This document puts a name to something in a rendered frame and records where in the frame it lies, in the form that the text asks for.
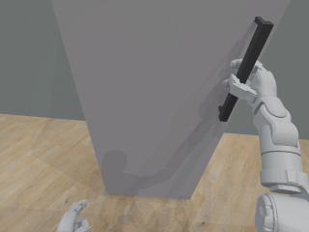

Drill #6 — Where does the left robot hand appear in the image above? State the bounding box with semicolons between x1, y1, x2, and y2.
56;199;92;232

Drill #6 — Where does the right robot upper arm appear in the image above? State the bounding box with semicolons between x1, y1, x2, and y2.
254;193;309;232

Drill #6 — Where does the fridge door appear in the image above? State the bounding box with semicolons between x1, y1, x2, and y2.
51;0;291;200

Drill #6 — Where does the robot right forearm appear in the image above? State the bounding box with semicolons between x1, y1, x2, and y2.
252;96;309;201

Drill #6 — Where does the right robot hand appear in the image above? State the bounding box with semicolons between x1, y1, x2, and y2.
222;58;277;109

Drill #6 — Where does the handle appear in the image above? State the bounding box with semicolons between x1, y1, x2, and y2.
218;16;274;122

